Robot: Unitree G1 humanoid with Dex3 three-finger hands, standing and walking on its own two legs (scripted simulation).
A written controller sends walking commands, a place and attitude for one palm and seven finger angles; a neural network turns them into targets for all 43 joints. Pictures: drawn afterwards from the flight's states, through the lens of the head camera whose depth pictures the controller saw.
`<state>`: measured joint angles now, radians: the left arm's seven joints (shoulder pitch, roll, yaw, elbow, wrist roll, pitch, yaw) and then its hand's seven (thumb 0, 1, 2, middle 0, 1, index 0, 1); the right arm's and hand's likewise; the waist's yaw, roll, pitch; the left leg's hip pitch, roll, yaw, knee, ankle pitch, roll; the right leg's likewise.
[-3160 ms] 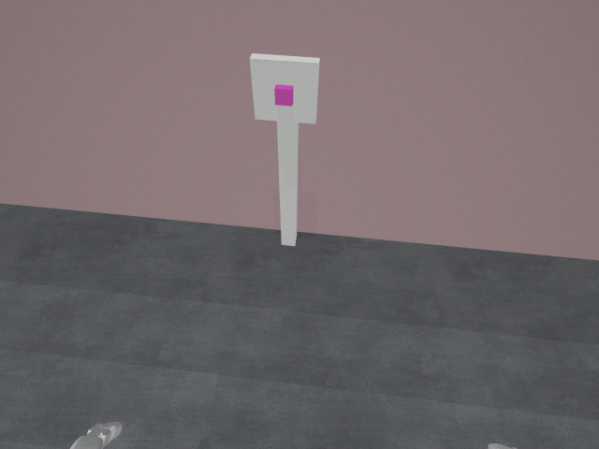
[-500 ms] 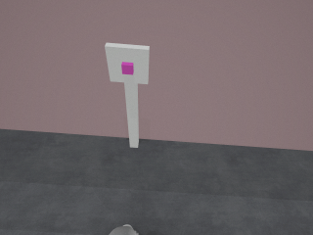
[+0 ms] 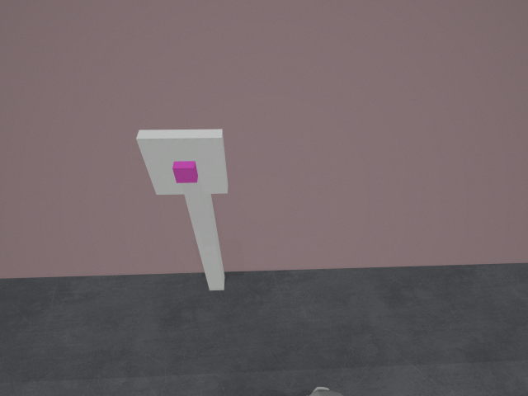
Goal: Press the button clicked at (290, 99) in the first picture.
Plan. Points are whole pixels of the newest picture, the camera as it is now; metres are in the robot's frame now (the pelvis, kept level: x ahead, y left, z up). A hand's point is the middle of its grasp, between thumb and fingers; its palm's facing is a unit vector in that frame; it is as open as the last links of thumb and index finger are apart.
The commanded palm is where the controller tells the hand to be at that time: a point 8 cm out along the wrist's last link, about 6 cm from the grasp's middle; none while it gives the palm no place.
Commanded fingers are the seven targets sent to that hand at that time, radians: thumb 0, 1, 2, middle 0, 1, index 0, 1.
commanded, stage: take the last steps up to it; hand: left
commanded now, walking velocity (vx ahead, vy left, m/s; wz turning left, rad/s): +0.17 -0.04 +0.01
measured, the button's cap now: (185, 171) +0.59 +0.19 -0.05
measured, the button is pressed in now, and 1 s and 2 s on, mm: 0 0 0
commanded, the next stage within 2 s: come to a stop and stand still in 0.02 s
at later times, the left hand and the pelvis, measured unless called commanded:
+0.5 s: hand out of the picture +0.11 +0.17 -0.18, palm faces +0.10 -0.97 -0.22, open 7.3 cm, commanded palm none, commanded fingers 0.00 0.90 0.90 -0.20 -0.30 -0.20 -0.30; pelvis +0.08 -0.01 -0.01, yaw +1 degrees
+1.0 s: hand out of the picture +0.04 +0.20 -0.18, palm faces +0.03 -0.98 -0.19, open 7.4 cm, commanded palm none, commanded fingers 0.00 0.90 0.90 -0.20 -0.30 -0.20 -0.30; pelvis +0.04 +0.02 +0.00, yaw -1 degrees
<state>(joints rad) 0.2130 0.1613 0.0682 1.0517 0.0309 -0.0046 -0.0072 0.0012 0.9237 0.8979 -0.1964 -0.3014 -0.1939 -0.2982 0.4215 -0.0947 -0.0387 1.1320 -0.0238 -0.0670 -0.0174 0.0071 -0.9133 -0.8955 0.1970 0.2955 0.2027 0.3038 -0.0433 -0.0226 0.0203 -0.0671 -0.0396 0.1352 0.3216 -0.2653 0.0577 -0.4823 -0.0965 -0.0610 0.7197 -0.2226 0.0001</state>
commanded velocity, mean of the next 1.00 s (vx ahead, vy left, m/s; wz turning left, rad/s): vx -0.05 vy -0.02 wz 0.00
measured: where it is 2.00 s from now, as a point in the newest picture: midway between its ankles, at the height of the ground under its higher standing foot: outside the picture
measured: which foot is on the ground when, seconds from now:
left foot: down 0.00-0.10, up 0.12-0.54, down 0.56-1.00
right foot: up 0.00-0.06, down 0.08-0.56, up 0.58-1.00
